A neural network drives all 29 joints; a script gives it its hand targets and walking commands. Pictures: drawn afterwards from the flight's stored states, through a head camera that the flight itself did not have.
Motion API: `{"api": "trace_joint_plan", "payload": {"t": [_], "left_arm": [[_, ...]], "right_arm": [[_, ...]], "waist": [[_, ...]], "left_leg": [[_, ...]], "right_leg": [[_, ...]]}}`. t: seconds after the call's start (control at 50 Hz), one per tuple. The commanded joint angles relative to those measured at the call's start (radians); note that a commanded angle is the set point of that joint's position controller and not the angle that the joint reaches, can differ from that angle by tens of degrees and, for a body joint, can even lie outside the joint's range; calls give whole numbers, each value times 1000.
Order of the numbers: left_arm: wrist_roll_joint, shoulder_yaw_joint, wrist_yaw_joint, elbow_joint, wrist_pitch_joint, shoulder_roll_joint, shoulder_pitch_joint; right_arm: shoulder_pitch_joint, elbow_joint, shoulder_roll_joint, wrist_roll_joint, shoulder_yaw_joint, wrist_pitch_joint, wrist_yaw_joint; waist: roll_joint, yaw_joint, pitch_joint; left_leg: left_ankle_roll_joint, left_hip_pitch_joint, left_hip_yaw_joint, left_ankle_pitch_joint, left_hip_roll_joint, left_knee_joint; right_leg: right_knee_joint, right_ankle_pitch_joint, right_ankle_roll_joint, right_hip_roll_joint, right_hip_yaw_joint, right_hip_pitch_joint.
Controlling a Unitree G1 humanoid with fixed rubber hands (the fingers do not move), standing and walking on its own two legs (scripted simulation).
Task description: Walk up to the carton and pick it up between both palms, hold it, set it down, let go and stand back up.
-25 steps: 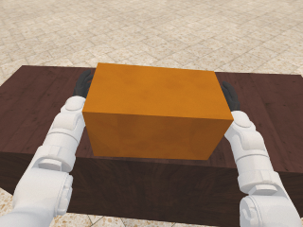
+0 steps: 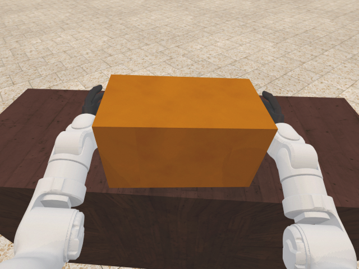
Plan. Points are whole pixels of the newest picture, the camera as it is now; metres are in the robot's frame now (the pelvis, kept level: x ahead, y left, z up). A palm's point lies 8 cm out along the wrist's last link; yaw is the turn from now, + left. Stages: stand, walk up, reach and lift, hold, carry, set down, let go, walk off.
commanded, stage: reach and lift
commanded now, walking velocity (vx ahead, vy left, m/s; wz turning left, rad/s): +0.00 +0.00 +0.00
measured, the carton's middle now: (181, 131) +0.38 +0.01 +0.16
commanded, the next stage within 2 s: hold in 0.56 s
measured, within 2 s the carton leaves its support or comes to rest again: neither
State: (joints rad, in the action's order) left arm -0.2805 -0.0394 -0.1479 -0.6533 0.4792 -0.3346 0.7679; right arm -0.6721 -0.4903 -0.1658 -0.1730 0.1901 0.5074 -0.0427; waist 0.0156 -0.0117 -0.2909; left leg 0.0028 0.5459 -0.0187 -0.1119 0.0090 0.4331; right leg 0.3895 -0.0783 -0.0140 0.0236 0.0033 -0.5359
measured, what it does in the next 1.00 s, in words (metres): stands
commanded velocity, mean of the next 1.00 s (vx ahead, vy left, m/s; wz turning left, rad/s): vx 0.00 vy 0.00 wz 0.00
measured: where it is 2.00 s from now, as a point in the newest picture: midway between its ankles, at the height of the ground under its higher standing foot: outside the picture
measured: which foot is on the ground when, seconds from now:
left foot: down 0.00-1.00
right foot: down 0.00-1.00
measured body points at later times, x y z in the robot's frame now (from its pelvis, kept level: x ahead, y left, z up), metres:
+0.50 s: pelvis +0.00 +0.00 +0.00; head -0.02 +0.00 +0.45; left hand +0.42 +0.21 +0.18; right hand +0.40 -0.19 +0.17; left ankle +0.05 +0.11 -0.74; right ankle +0.06 -0.11 -0.74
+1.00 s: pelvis -0.01 +0.00 +0.00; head -0.04 +0.01 +0.45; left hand +0.41 +0.20 +0.20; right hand +0.39 -0.20 +0.19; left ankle +0.05 +0.11 -0.74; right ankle +0.06 -0.11 -0.74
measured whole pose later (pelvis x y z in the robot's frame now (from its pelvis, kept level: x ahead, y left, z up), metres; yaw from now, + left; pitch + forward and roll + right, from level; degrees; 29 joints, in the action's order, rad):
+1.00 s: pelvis -0.01 +0.00 +0.00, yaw +0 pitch +10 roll -1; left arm -0.19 -0.13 -0.14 -0.50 0.63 -0.30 0.74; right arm -0.68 -0.42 -0.18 -0.23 0.19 0.59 -0.07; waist 0.02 -0.04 -0.29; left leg 0.00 0.50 -0.02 -0.11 0.01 0.43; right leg 0.37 -0.07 -0.01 0.02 0.00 -0.48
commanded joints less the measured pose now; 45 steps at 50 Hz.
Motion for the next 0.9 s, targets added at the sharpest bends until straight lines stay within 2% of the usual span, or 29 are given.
{"api": "trace_joint_plan", "payload": {"t": [0.0,0.04,0.08,0.12,0.14,0.16,0.2,0.22,0.24,0.26,0.28,0.3,0.34,0.38,0.4,0.42,0.44,0.54,0.56,0.6,0.62,0.64,0.66,0.68,0.7,0.72,0.74,0.8,0.88], "left_arm": [[21,227,243,481,-25,757,745],[-8,260,240,483,-21,791,800],[18,216,248,432,-14,763,835],[9,252,241,488,1,788,788],[4,221,246,435,-6,768,830],[17,214,236,461,-6,774,841],[-19,265,231,545,-10,785,823],[-16,268,226,538,-5,802,836],[-1,251,227,506,2,783,841],[-10,253,225,521,7,797,824],[1,237,228,503,6,773,856],[-21,284,225,573,6,801,823],[-5,270,230,572,22,785,785],[26,233,226,521,37,786,770],[27,203,232,489,42,758,781],[50,176,238,444,38,741,813],[22,231,235,548,37,764,773],[13,237,237,548,37,775,819],[35,223,237,473,46,782,783],[-10,297,222,563,58,816,812],[16,231,225,559,52,787,794],[29,229,226,521,60,776,811],[13,235,229,535,59,780,830],[15,234,226,594,63,777,799],[19,223,227,538,64,749,801],[5,240,236,573,67,758,754],[1,257,239,582,74,776,777],[11,260,234,591,71,805,829],[21,242,234,601,95,769,731]], "right_arm": [[-998,477,587,-144,-467,-75,128],[-1038,468,552,-152,-434,-68,132],[-1014,374,555,-127,-410,-54,140],[-1024,437,523,-166,-435,-63,141],[-1050,402,520,-138,-403,-57,142],[-1099,455,566,-146,-445,-57,148],[-1073,545,594,-186,-475,-67,139],[-1050,478,565,-179,-454,-57,137],[-1051,456,561,-168,-454,-50,140],[-1053,513,551,-177,-462,-56,144],[-1055,471,557,-155,-453,-45,147],[-1054,532,567,-188,-476,-56,138],[-968,503,551,-193,-471,-40,128],[-977,437,523,-183,-462,-33,135],[-1029,463,521,-179,-440,-32,136],[-1018,385,531,-150,-418,-28,142],[-993,451,548,-181,-458,-34,139],[-1034,501,546,-182,-461,-34,133],[-1049,495,523,-180,-437,-36,132],[-1051,507,527,-190,-459,-34,135],[-1032,518,548,-198,-483,-30,131],[-1034,471,529,-188,-461,-21,135],[-1036,464,539,-177,-453,-11,137],[-1040,540,572,-201,-501,-19,133],[-1035,511,551,-193,-479,-10,128],[-1010,585,561,-208,-492,-12,117],[-995,537,539,-205,-475,-5,119],[-1016,508,514,-211,-448,-8,131],[-1021,603,536,-243,-511,6,114]], "waist": [[18,-13,-637],[60,-35,-630],[47,-22,-533],[75,-33,-605],[40,-25,-543],[37,14,-628],[32,-13,-723],[74,-26,-695],[72,-11,-654],[40,-25,-679],[42,1,-650],[63,-21,-742],[55,-35,-652],[74,-31,-613],[38,-8,-599],[40,-24,-555],[40,-40,-627],[35,-36,-648],[53,-31,-606],[94,-48,-690],[38,-25,-643],[72,-17,-601],[48,-29,-609],[25,-12,-708],[34,-9,-629],[-5,-38,-682],[44,-46,-646],[79,-56,-622],[23,-32,-648]], "left_leg": [[19,-305,64,101,-64,-96],[-5,-340,81,90,-57,-91],[10,-297,66,-1,-55,-107],[-4,-350,85,77,-49,-97],[5,-335,80,20,-51,-105],[12,-327,70,41,-52,-96],[8,-366,75,129,-55,-65],[-6,-398,86,142,-52,-64],[-2,-366,80,77,-50,-81],[2,-378,84,117,-54,-71],[7,-329,77,34,-55,-80],[-8,-383,83,142,-53,-63],[-8,-372,84,144,-57,-61],[-12,-358,94,107,-46,-79],[0,-331,85,47,-53,-90],[13,-306,84,-30,-50,-106],[3,-350,86,83,-50,-97],[4,-345,87,64,-55,-87],[0,-359,90,48,-48,-99],[-22,-392,97,115,-41,-71],[-2,-347,83,109,-55,-74],[-5,-337,86,45,-49,-96],[-1,-337,85,44,-50,-98],[6,-363,78,108,-56,-84],[6,-325,72,58,-55,-87],[13,-350,75,128,-66,-73],[-2,-353,86,111,-54,-81],[-12,-374,101,80,-46,-84],[6,-346,88,138,-57,-69]], "right_leg": [[-52,227,21,-18,-70,675],[-50,183,10,-5,-52,610],[-71,99,7,-22,-69,576],[-62,135,4,-6,-50,592],[-78,75,6,-7,-50,548],[-67,98,6,-9,-57,592],[-39,233,18,-11,-56,625],[-42,226,10,-2,-52,585],[-59,159,3,-6,-62,572],[-52,225,8,2,-59,598],[-61,133,7,-6,-66,588],[-35,252,5,4,-58,634],[-46,282,12,-4,-69,632],[-50,225,3,4,-64,614],[-68,158,6,-3,-69,614],[-80,91,5,-15,-72,585],[-56,214,4,-7,-68,640],[-61,194,4,3,-68,634],[-68,149,1,3,-54,581],[-47,217,-10,6,-58,603],[-54,223,2,8,-64,646],[-68,155,1,1,-66,603],[-66,160,6,-6,-68,621],[-48,227,12,-4,-63,671],[-61,174,6,-4,-70,653],[-51,289,23,-5,-72,704],[-49,249,10,1,-67,667],[-60,182,-1,12,-60,588],[-46,291,9,2,-80,684]]}}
